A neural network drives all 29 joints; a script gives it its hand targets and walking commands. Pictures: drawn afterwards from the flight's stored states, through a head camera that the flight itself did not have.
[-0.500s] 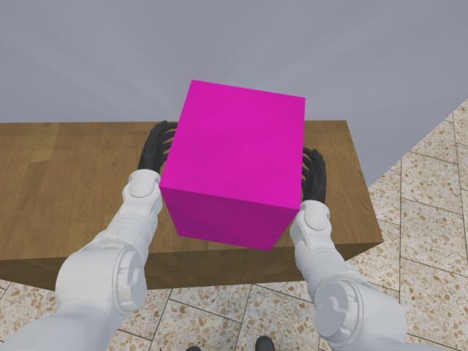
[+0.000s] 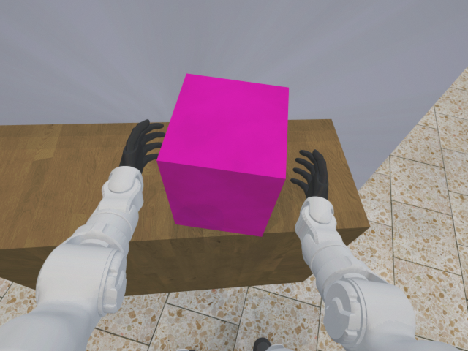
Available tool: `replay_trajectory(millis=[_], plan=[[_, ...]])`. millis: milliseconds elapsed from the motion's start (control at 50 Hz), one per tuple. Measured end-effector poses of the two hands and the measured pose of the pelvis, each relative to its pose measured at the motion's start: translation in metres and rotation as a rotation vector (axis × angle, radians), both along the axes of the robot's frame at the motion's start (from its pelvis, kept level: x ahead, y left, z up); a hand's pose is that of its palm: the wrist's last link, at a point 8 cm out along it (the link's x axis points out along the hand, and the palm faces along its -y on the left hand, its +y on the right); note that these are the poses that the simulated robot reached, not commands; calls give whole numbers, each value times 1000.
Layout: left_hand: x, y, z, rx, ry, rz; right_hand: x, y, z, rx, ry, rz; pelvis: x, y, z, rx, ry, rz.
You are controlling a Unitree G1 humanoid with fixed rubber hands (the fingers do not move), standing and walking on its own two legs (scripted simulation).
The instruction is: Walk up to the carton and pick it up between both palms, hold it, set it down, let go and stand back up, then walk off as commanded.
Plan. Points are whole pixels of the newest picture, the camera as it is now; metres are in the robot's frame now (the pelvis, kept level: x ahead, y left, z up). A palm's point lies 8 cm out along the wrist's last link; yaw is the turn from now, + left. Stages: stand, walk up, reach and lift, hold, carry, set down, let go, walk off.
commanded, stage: set down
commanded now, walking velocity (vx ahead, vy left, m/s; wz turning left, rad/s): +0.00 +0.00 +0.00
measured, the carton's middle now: (227, 161) +0.48 +0.00 -0.03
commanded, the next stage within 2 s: none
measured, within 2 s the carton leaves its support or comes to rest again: neither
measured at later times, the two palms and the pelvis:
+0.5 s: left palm (130, 193) +0.39 +0.18 +0.00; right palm (315, 213) +0.35 -0.15 +0.00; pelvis -0.02 +0.00 -0.01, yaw +0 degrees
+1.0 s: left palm (120, 228) +0.34 +0.20 -0.03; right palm (320, 252) +0.28 -0.16 -0.03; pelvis -0.02 +0.00 -0.01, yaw +0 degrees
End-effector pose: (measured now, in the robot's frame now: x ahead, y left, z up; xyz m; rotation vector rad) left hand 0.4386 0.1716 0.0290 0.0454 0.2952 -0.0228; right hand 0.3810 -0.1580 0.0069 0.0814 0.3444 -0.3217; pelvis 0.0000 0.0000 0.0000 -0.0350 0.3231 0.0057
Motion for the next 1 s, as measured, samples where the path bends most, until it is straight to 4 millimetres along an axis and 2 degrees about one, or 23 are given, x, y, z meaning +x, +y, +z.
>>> replay_trajectory(millis=[300, 400, 660, 1000], plan=[[-19, -1, -4, -13, 6, -2, -17, 4, -1, -10, -16, 1, -15, -2, -6, 2, -34, 1], [-30, 2, -12, -13, 30, -5, -24, 6, -2, -16, -31, 2, -18, -1, -6, 2, -38, 1], [-72, 17, -49, -4, 101, 14, -60, -2, -23, -23, -13, -21, -21, -1, -6, 1, -43, 1], [-100, 24, -58, -10, 57, -17, -97, -1, -38, -43, -30, -1, -23, -1, -6, 1, -47, 2]])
